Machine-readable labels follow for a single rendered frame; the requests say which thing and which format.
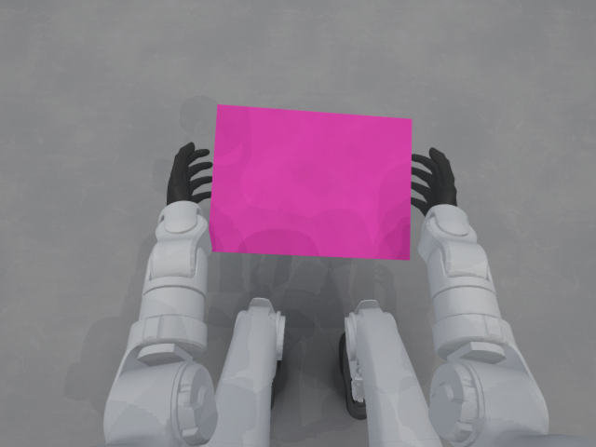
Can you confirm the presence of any left robot foot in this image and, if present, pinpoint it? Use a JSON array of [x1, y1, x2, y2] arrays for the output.
[[271, 360, 280, 410]]

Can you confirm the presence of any robot right thigh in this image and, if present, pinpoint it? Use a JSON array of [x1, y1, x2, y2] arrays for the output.
[[345, 308, 442, 447]]

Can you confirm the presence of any right robot forearm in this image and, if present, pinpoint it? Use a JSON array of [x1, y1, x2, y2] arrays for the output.
[[417, 204, 549, 433]]

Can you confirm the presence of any robot left hand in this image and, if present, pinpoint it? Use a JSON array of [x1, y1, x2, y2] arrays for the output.
[[167, 142, 213, 206]]

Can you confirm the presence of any left robot forearm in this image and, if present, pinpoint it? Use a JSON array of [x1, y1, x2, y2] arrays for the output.
[[103, 201, 212, 441]]

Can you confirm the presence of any robot right upper arm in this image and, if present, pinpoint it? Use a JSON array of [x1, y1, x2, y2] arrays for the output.
[[428, 359, 596, 447]]

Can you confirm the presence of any robot left upper arm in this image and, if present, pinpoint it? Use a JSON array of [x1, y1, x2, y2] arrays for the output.
[[90, 360, 218, 447]]

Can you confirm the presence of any carton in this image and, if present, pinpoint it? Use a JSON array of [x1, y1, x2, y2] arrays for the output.
[[209, 104, 412, 261]]

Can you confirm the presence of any robot right hand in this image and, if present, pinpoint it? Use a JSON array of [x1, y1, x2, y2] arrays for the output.
[[411, 147, 457, 217]]

